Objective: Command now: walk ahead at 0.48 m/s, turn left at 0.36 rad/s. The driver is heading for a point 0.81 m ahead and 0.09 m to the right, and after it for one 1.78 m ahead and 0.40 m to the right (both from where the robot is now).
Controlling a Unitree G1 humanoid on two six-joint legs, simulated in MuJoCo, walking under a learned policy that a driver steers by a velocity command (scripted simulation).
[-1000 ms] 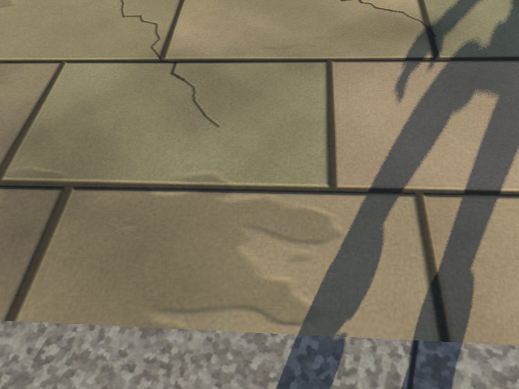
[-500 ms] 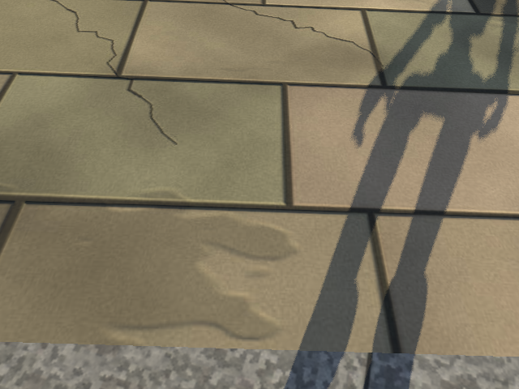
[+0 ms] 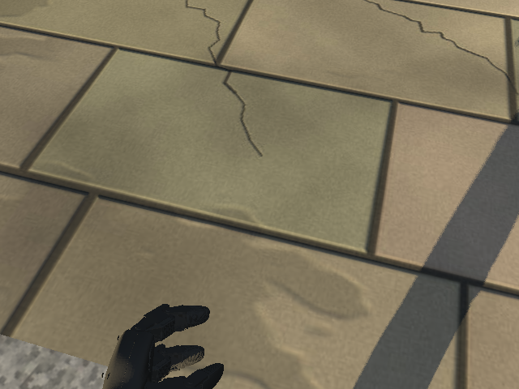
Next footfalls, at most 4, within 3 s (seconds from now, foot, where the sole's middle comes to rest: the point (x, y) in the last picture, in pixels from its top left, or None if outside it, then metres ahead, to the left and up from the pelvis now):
0.48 left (218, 380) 0.43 0.10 -0.64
1.00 right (291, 257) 0.74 -0.09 -0.64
1.56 left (272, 160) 1.09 -0.06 -0.64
2.08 right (365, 129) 1.21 -0.36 -0.64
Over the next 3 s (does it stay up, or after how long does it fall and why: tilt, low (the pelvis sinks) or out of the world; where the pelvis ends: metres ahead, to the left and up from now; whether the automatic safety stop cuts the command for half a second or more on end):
stays up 1.57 -0.30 0.14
